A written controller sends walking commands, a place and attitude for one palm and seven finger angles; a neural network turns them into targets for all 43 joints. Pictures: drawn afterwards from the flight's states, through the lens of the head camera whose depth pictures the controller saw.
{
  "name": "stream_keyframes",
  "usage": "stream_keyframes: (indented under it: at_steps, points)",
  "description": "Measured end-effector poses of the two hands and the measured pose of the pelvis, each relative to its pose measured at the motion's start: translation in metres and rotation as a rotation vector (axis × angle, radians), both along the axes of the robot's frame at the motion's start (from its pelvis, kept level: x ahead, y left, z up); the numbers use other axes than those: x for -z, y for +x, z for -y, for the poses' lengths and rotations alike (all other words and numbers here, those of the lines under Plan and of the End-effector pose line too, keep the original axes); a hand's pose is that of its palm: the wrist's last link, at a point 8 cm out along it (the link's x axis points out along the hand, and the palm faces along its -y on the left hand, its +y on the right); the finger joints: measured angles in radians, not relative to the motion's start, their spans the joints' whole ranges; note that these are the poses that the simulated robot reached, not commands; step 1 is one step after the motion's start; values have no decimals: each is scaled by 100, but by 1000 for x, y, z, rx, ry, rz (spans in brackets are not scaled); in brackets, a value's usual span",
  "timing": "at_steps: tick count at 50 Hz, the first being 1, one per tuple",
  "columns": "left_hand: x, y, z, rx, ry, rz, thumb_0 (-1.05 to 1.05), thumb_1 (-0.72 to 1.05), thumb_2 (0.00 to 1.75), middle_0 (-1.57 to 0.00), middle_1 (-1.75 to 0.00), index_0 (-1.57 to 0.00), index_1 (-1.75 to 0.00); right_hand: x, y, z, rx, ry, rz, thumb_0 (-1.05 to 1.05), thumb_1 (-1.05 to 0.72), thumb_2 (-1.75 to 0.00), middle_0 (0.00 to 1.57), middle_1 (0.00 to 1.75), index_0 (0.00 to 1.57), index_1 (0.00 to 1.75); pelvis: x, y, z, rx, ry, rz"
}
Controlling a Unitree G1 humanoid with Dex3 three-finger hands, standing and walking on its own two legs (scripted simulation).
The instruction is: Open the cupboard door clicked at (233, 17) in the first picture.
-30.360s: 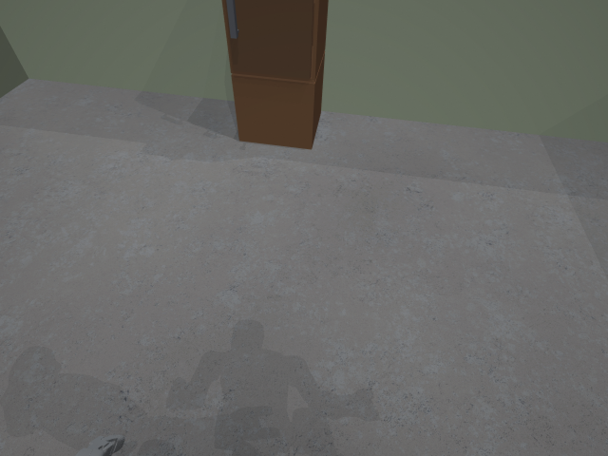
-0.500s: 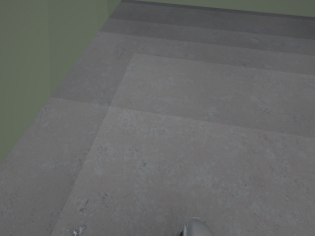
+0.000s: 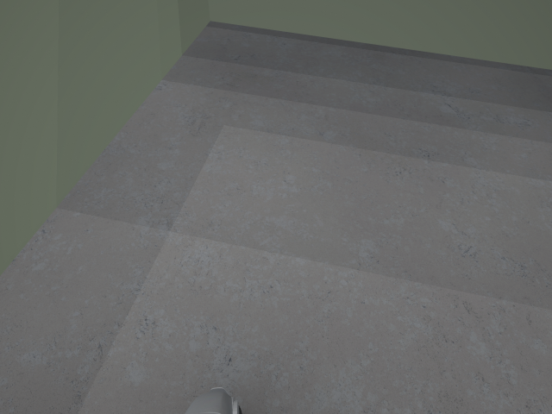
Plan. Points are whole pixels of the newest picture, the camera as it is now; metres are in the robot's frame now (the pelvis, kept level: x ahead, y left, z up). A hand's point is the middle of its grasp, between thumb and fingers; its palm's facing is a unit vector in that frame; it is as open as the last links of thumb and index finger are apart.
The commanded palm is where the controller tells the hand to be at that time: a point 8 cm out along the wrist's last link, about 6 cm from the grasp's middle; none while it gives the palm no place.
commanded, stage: turn to face it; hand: left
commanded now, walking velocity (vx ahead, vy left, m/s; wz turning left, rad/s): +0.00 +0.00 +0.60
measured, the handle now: out of the picture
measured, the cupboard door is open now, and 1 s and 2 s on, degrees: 46 46 46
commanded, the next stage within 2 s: none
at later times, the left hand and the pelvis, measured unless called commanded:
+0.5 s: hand (162, 397) +0.17 +0.19 -0.16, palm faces +0.25 -0.93 -0.28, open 7.4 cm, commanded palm none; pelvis +0.11 -0.04 -0.01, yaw +15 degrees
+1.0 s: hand out of the picture +0.06 +0.16 -0.19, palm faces +0.57 -0.78 -0.27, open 7.3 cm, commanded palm none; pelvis +0.15 -0.05 -0.01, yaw +35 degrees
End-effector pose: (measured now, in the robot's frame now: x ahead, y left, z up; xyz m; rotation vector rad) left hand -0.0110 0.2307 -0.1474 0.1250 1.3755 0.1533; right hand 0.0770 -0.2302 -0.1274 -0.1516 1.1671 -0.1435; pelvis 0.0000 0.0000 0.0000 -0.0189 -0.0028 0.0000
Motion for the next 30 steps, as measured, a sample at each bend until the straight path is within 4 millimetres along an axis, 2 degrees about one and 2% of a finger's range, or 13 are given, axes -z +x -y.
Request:
stream_keyframes:
  at_steps: [3,5,8,13,18,23,26,30]
  points:
    - [17,6,-4,-44,-23,-53,0,93,90,-20,-30,-20,-30,7,46,-10,-53,-28,46,0,-91,-90,19,30,20,30,14,30,-12,-23,-13,7]
    - [22,17,-9,-62,-25,-63,1,92,90,-20,-30,-20,-30,9,63,-15,-73,-41,49,0,-91,-89,19,30,20,30,18,41,-17,-41,-8,10]
    - [18,46,-16,-88,-14,-18,1,92,90,-20,-30,-20,-30,8,74,-20,-104,-53,9,0,-91,-89,19,30,20,30,14,52,-19,-69,-5,3]
    - [0,98,-25,-124,16,105,1,92,90,-20,-30,-20,-30,5,79,-20,-150,-52,-81,0,-91,-89,20,30,20,30,3,65,-15,-122,-6,-22]
    - [-14,132,-25,-139,59,163,1,91,90,-20,-30,-20,-30,3,93,-4,-165,-46,-114,1,-91,-89,20,30,20,30,-2,82,-1,-173,-10,-44]
    - [-23,154,-13,-154,107,197,1,91,90,-20,-30,-20,-30,10,116,25,-181,-41,-125,1,-91,-89,20,30,20,30,0,99,24,-228,-3,-59]
    - [-25,159,-1,-175,145,223,1,91,90,-20,-30,-20,-30,20,137,45,-197,-39,-128,1,-90,-89,20,30,20,30,8,110,42,-259,18,-66]
    - [-34,148,19,-228,153,196,1,91,90,-20,-30,-20,-30,15,171,60,-252,-50,-123,1,-91,-89,20,30,20,30,-1,122,53,-327,41,-51]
